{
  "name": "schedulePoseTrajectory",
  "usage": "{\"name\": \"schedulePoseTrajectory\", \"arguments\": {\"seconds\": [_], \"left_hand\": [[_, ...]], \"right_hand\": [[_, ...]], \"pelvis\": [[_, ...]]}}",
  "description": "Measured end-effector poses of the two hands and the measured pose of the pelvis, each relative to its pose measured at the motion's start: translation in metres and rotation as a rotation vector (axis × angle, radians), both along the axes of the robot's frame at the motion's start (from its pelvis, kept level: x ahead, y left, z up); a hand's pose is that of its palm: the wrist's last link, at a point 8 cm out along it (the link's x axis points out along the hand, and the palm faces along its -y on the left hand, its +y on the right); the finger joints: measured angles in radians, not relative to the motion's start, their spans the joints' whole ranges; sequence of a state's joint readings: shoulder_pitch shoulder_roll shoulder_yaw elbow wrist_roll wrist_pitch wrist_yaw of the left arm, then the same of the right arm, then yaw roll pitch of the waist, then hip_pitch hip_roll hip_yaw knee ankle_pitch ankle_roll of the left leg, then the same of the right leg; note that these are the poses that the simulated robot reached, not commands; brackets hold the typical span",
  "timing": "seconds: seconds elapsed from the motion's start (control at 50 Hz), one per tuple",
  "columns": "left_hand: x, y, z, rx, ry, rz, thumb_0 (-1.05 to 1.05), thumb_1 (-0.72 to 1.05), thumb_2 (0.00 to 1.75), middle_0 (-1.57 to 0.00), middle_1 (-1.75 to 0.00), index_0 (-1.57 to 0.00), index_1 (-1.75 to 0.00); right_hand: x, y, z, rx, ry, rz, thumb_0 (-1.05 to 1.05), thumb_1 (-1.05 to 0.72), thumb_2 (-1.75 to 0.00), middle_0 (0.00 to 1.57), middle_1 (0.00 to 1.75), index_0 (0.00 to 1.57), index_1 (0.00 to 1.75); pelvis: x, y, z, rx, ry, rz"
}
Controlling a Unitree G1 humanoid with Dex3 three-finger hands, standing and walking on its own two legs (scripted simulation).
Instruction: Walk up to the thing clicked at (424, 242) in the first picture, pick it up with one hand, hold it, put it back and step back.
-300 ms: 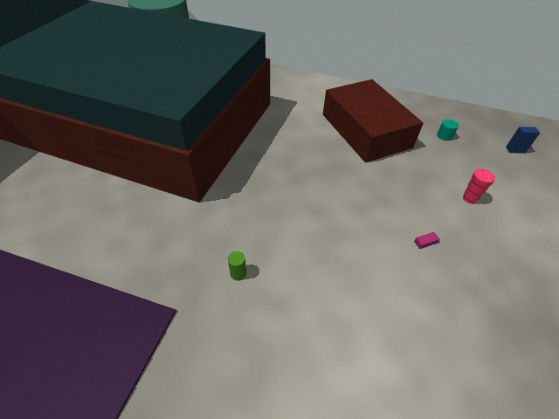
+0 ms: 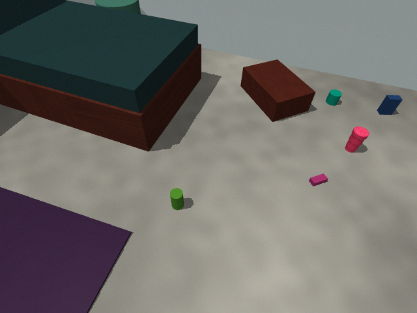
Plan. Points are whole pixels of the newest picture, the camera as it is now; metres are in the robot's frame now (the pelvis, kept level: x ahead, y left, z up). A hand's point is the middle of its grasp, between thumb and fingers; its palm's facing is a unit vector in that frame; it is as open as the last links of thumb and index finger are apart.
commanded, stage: stand
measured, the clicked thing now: (318, 179) +0.95 -0.65 -0.77
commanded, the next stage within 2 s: walk up in 0.82 s
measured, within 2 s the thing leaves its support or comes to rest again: neither
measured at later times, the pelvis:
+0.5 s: pelvis +0.01 +0.00 +0.00, yaw +0 degrees
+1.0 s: pelvis -0.01 +0.03 -0.01, yaw -13 degrees
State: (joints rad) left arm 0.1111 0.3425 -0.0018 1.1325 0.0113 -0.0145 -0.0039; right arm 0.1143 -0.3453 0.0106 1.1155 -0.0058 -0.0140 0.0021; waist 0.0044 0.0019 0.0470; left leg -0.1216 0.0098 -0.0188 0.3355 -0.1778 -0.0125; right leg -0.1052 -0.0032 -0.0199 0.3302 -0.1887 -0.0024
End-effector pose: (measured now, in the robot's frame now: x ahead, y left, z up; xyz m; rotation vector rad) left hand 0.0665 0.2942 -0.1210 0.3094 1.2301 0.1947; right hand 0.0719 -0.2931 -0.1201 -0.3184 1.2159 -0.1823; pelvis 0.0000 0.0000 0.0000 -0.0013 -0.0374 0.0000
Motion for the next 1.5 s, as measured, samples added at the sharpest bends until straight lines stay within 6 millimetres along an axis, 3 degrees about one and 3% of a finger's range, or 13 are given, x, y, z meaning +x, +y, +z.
{"name": "schedulePoseTrajectory", "arguments": {"seconds": [0.84,0.94,1.0,1.06,1.12,1.28,1.38,1.5], "left_hand": [[0.008,0.005,0.001,0.009,0.005,-0.004,0.0,0.91,0.9,-0.2,-0.3,-0.21,-0.3],[0.012,0.016,0.0,0.039,0.034,-0.124,0.0,0.9,0.9,-0.21,-0.3,-0.21,-0.3],[0.021,0.029,-0.002,0.054,0.053,-0.206,0.0,0.9,0.9,-0.21,-0.3,-0.21,-0.3],[0.042,0.042,-0.007,0.054,0.042,-0.287,0.0,0.9,0.9,-0.21,-0.3,-0.21,-0.3],[0.072,0.052,-0.013,0.053,0.006,-0.355,0.0,0.9,0.9,-0.21,-0.3,-0.21,-0.3],[0.147,0.042,0.008,0.015,-0.063,-0.565,0.0,0.91,0.9,-0.2,-0.3,-0.2,-0.3],[0.184,0.013,0.017,0.026,-0.069,-0.715,0.0,0.91,0.9,-0.2,-0.3,-0.2,-0.3],[0.224,-0.054,0.024,0.029,-0.148,-0.884,0.0,0.91,0.9,-0.2,-0.3,-0.2,-0.3]], "right_hand": [[0.011,0.001,0.0,0.0,0.0,-0.008,0.01,-0.91,-0.9,0.2,0.3,0.21,0.3],[0.018,-0.011,0.004,-0.017,-0.124,-0.106,0.01,-0.91,-0.9,0.21,0.3,0.21,0.3],[0.012,-0.01,0.014,-0.044,-0.183,-0.163,0.01,-0.91,-0.9,0.21,0.3,0.21,0.3],[-0.006,-0.003,0.023,-0.085,-0.209,-0.212,0.01,-0.91,-0.9,0.2,0.3,0.21,0.3],[-0.039,0.011,0.027,-0.126,-0.201,-0.265,0.01,-0.91,-0.9,0.2,0.3,0.2,0.3],[-0.141,0.055,0.04,-0.125,-0.114,-0.477,0.01,-0.91,-0.9,0.21,0.3,0.21,0.3],[-0.198,0.075,0.034,-0.119,-0.087,-0.593,0.01,-0.9,-0.9,0.21,0.3,0.21,0.3],[-0.264,0.092,0.013,-0.084,-0.042,-0.746,0.01,-0.9,-0.9,0.21,0.3,0.21,0.3]], "pelvis": [[0.009,0.004,0.0,0.001,0.008,-0.01],[-0.003,0.018,-0.009,-0.004,0.019,-0.144],[-0.008,0.033,-0.011,0.001,0.032,-0.224],[-0.011,0.052,-0.015,0.002,0.042,-0.293],[-0.014,0.069,-0.018,0.001,0.026,-0.346],[-0.011,0.087,-0.003,-0.029,0.018,-0.492],[-0.008,0.09,-0.005,-0.017,0.021,-0.591],[-0.01,0.078,-0.016,0.004,0.032,-0.692]]}}
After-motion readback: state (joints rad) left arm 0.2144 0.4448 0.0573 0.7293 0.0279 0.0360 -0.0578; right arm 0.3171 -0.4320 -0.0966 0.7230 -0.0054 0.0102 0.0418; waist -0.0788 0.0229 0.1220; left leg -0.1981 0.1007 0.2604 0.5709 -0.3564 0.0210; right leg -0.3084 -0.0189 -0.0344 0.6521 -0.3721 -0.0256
